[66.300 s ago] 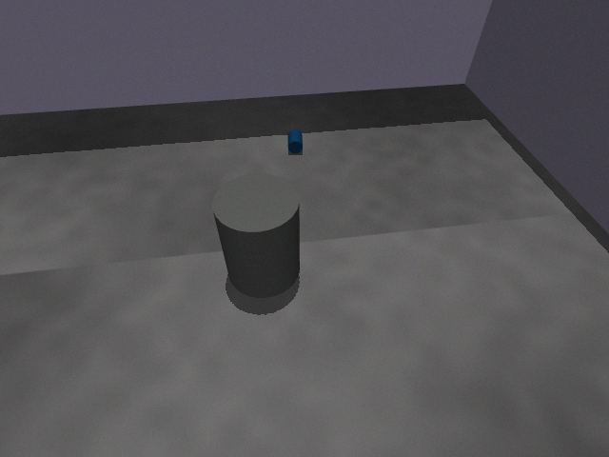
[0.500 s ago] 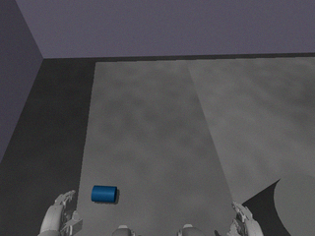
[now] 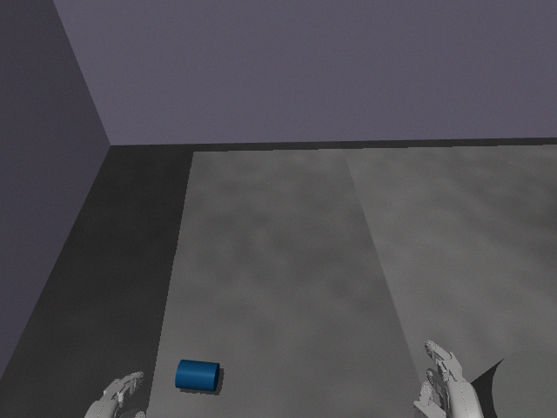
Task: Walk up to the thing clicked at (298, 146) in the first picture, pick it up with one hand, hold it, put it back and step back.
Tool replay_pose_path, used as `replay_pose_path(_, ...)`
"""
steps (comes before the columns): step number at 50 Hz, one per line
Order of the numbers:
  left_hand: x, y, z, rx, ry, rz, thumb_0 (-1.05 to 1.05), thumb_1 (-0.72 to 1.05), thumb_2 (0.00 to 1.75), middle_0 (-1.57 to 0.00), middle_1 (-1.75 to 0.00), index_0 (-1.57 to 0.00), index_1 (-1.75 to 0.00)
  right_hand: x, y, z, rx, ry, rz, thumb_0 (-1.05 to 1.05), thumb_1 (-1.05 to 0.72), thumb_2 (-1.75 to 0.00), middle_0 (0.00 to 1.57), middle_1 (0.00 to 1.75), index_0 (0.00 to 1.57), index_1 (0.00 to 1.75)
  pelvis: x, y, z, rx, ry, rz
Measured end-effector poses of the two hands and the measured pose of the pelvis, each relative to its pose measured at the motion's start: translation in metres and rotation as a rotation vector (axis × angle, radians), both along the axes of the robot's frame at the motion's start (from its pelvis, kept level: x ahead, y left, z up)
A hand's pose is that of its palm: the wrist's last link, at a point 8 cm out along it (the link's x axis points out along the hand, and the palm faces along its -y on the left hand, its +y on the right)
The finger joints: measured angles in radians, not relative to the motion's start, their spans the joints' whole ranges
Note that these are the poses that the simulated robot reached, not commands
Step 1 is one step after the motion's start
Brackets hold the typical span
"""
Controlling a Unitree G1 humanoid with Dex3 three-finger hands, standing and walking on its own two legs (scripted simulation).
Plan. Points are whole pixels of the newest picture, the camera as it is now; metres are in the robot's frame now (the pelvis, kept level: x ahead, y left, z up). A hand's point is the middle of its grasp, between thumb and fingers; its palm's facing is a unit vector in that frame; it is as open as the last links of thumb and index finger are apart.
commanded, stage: home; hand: left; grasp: from above
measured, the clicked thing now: (198, 375) +0.44 +0.24 -0.67
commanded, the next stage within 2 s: stand in 1.72 s
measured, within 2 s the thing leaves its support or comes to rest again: neither
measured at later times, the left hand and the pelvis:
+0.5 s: hand out of the picture +0.17 +0.18 -0.05, palm faces +0.04 -0.98 -0.19, open 7.4 cm; pelvis +0.00 +0.00 +0.00, yaw +0 degrees
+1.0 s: hand out of the picture +0.17 +0.18 -0.04, palm faces +0.03 -0.98 -0.20, open 7.4 cm; pelvis +0.01 +0.00 +0.00, yaw -1 degrees
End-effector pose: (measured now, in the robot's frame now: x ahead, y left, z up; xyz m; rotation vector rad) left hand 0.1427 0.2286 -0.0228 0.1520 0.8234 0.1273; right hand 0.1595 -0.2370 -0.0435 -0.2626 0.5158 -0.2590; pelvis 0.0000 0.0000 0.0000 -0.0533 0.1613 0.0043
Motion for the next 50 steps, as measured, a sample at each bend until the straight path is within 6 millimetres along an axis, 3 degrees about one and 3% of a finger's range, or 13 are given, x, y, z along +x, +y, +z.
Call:
replay_pose_path(21, 0.006, -0.004, 0.002, 0.009, -0.008, -0.012, 0.01, 0.90, 0.90, -0.20, -0.29, -0.20, -0.30, -0.018, -0.004, -0.014, 0.008, 0.059, -0.032, 0.01, -0.90, -0.90, 0.21, 0.30, 0.20, 0.30, 0.002, -0.002, -0.001, 0.003, 0.001, -0.006)
replay_pose_path(50, 0.013, -0.001, 0.004, 0.016, -0.010, -0.022, 0.01, 0.90, 0.90, -0.20, -0.29, -0.20, -0.30, -0.008, -0.002, -0.013, 0.007, 0.061, -0.025, 0.01, -0.90, -0.90, 0.21, 0.30, 0.20, 0.30, 0.008, 0.000, -0.001, 0.002, 0.013, -0.009)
